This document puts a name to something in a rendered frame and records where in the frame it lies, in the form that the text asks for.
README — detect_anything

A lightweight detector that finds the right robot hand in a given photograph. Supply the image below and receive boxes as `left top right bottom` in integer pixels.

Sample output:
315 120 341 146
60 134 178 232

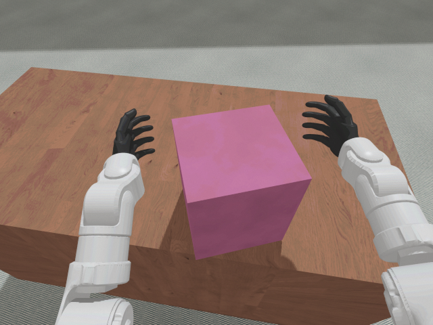
302 95 359 157

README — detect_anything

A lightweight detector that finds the robot right forearm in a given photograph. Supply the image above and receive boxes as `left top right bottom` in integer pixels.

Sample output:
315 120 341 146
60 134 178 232
338 137 433 266

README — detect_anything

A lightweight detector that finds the right robot upper arm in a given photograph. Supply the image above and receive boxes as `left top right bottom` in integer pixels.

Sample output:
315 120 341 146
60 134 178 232
381 262 433 325

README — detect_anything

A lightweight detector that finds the robot left forearm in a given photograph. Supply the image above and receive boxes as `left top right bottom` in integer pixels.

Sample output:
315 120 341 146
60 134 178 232
55 153 145 325

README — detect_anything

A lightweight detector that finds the pedestal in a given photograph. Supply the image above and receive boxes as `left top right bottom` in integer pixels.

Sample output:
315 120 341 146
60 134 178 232
0 67 414 325

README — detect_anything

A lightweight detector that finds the left robot hand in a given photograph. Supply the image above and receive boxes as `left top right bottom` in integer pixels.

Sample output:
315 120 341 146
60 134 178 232
112 108 155 160

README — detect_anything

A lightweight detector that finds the left robot upper arm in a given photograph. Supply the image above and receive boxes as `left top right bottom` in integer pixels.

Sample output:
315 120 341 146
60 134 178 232
58 298 133 325

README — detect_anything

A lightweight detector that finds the carton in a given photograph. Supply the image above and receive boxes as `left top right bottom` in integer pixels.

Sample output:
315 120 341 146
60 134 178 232
172 105 312 260

